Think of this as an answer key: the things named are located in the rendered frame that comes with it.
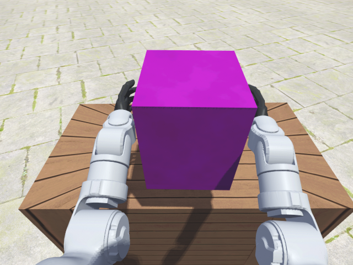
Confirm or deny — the robot left upper arm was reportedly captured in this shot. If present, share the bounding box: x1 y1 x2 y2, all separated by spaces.
36 210 130 265

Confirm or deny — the robot left forearm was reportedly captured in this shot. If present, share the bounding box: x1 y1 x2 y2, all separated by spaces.
64 109 136 251

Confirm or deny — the pedestal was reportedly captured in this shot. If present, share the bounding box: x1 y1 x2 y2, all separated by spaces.
18 103 353 265

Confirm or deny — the carton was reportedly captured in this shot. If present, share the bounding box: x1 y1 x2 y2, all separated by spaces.
131 50 258 190

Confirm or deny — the robot right forearm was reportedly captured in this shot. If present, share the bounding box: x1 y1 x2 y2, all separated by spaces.
248 115 328 257

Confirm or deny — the robot right hand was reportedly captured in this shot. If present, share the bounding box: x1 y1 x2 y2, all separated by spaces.
248 84 268 117

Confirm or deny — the robot left hand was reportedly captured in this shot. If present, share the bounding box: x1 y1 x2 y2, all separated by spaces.
114 79 137 116

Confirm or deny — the robot right upper arm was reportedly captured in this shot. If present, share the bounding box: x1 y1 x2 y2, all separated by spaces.
255 220 328 265

